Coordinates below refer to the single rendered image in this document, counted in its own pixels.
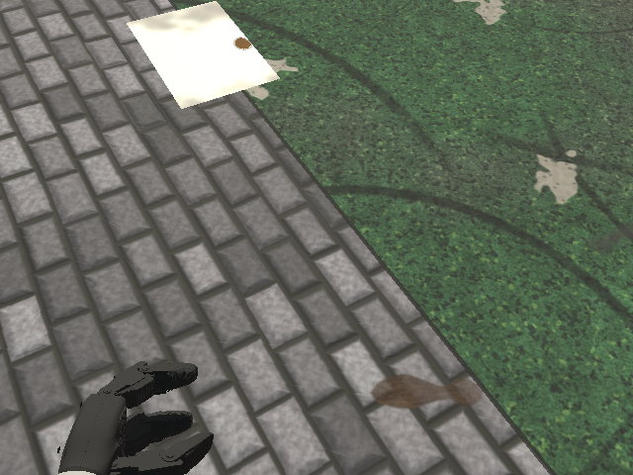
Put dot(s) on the left robot hand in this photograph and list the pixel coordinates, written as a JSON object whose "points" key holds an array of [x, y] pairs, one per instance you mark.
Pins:
{"points": [[104, 441]]}

